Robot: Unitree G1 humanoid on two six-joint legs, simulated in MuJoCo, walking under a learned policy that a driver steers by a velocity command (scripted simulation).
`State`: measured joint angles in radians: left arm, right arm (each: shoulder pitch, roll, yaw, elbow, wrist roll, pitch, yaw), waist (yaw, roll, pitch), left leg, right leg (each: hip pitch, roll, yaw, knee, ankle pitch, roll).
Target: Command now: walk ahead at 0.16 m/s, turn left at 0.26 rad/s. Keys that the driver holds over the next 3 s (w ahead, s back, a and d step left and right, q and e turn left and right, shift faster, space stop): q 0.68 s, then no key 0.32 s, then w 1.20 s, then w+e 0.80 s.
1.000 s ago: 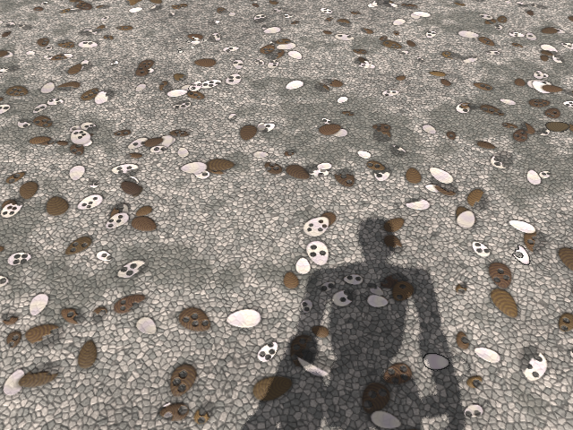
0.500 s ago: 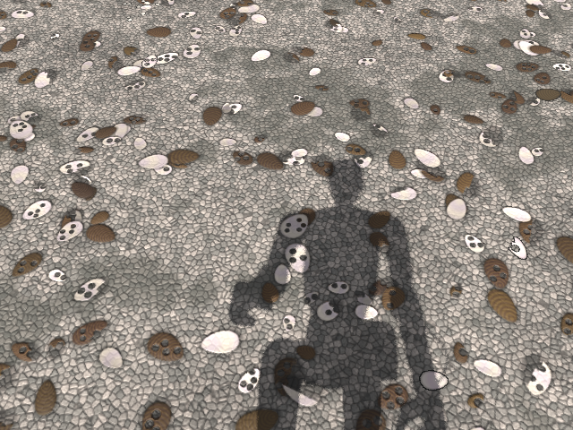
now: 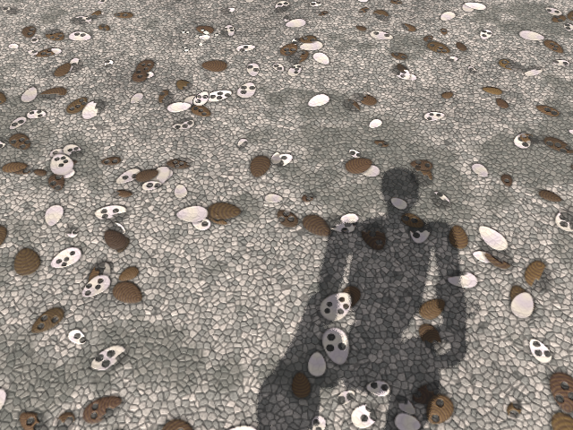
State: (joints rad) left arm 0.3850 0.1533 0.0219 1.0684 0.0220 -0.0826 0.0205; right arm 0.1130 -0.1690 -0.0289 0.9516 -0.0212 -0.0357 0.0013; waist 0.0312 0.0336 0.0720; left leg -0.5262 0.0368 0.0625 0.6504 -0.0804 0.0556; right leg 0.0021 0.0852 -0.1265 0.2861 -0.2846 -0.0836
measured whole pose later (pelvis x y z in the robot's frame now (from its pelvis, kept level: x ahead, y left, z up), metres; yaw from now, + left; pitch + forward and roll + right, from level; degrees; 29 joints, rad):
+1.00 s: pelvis +0.08 -0.03 +0.00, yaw +27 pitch +0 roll +1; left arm 0.25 0.23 0.03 0.82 0.02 -0.01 0.03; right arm 0.17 -0.27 -0.06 0.87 0.00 0.07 0.00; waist 0.02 0.03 0.05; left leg -0.30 -0.05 -0.08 0.73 -0.44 -0.04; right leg -0.18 0.00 -0.03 0.43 -0.26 -0.05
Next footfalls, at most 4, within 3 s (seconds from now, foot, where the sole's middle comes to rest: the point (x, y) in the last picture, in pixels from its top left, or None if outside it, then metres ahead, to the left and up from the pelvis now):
0.06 left None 0.17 0.08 -0.78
0.64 right None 0.14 -0.10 -0.78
1.08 left None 0.03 0.08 -0.78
1.46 right None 0.32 -0.05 -0.78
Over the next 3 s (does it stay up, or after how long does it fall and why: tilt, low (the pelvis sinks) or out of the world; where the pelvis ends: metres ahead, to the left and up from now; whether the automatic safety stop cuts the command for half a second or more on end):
stays up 0.95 0.32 0.00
